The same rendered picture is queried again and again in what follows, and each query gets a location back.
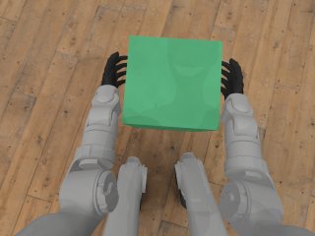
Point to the right robot forearm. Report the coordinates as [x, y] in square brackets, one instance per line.
[242, 144]

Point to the robot left upper arm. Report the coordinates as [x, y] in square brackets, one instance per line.
[86, 197]

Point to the robot right foot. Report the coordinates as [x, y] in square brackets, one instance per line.
[183, 202]

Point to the left robot forearm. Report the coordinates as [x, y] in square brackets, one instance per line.
[100, 133]

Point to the right robot shin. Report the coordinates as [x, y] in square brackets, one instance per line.
[189, 155]

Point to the right robot hand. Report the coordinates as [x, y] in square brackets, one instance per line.
[234, 82]

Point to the left robot hand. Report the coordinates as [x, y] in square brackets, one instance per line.
[110, 75]

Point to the robot right upper arm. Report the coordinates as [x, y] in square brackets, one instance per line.
[255, 210]

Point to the carton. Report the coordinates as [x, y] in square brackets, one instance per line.
[173, 84]

